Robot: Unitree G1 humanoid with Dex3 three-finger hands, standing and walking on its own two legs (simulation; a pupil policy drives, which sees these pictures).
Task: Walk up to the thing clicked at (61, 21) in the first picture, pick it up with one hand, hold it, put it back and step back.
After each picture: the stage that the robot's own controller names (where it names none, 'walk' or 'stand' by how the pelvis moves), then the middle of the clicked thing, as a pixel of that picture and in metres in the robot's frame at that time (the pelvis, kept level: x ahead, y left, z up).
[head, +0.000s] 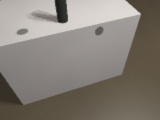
stand; (60, 2) +0.90 +0.18 +0.03
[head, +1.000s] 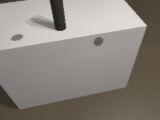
walk; (57, 9) +0.82 +0.21 +0.05
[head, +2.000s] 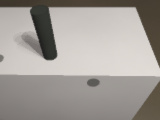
stand; (45, 36) +0.55 +0.23 +0.04
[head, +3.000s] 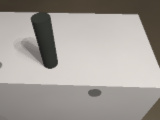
stand; (46, 43) +0.52 +0.20 +0.05
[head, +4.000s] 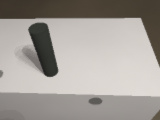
stand; (45, 52) +0.49 +0.19 +0.03
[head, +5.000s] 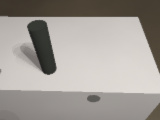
stand; (44, 50) +0.50 +0.20 +0.03
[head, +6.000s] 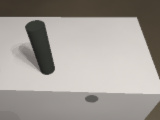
stand; (42, 50) +0.50 +0.21 +0.03
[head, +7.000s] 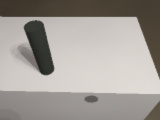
stand; (41, 51) +0.49 +0.21 +0.03
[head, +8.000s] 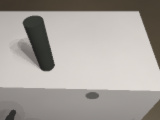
rise first; (41, 47) +0.49 +0.21 +0.03
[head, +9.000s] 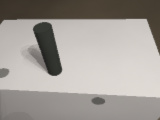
go down; (49, 52) +0.49 +0.20 +0.04
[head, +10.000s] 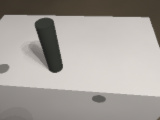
go down; (50, 48) +0.50 +0.20 +0.04
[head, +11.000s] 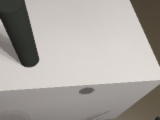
go down; (22, 38) +0.47 +0.19 +0.08
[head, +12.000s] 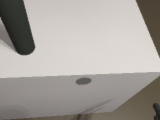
close in; (16, 22) +0.49 +0.19 +0.10
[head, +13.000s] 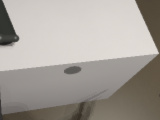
close; out of the picture +0.52 +0.21 +0.13
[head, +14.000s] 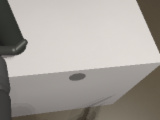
lift; (1, 20) +0.49 +0.20 +0.12
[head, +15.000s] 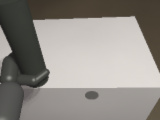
lift; (26, 47) +0.33 +0.17 +0.23
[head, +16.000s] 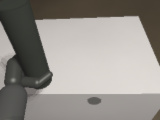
hold; (29, 50) +0.34 +0.17 +0.21
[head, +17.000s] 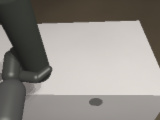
hold; (28, 44) +0.32 +0.16 +0.25
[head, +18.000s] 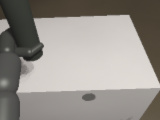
crouch; (21, 22) +0.43 +0.19 +0.23
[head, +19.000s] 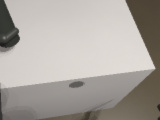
lower; out of the picture +0.52 +0.22 +0.15
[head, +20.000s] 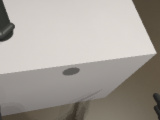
lower; out of the picture +0.54 +0.20 +0.13
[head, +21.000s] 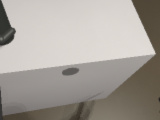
lower; out of the picture +0.52 +0.21 +0.13
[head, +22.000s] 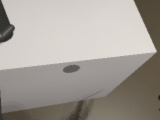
lower; out of the picture +0.53 +0.21 +0.13
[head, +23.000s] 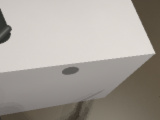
lower; out of the picture +0.53 +0.22 +0.13
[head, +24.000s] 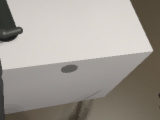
open; out of the picture +0.53 +0.19 +0.13
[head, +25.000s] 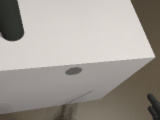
sink last; (3, 2) +0.52 +0.18 +0.12
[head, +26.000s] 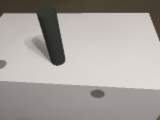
sink last; (53, 39) +0.53 +0.19 +0.08
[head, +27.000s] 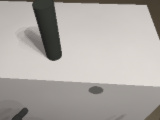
stand; (49, 33) +0.52 +0.18 +0.08
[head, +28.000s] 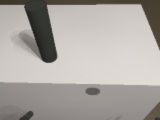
stand; (43, 35) +0.51 +0.19 +0.09
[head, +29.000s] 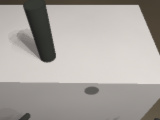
stand; (42, 34) +0.51 +0.19 +0.10
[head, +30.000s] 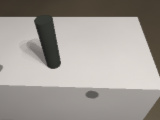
stand; (49, 44) +0.54 +0.19 +0.04
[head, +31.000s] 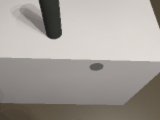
walk; (50, 11) +0.59 +0.14 +0.06
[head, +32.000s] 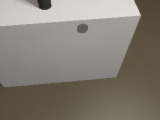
walk; out of the picture +0.81 +0.25 +0.07
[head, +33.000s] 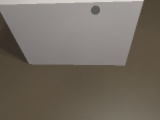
stand; out of the picture +1.12 +0.19 +0.05
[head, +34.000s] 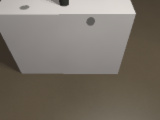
stand; out of the picture +1.09 +0.20 +0.03
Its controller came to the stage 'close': yes
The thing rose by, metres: 0.21
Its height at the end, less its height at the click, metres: +0.00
